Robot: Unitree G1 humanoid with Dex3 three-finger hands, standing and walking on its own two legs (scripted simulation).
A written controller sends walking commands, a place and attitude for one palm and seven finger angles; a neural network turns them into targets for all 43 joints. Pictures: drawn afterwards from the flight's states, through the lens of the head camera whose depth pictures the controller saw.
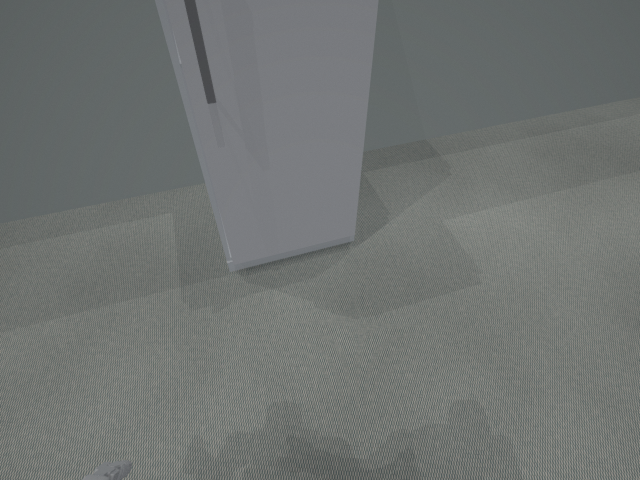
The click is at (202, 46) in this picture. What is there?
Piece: fridge door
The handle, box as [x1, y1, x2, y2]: [184, 0, 215, 103]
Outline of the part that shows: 184,0 207,102 215,102 194,0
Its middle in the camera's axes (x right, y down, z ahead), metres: -0.28 -0.50 +0.80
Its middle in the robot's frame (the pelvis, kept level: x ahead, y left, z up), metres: +0.94 +0.33 +0.23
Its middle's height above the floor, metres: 1.00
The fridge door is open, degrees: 0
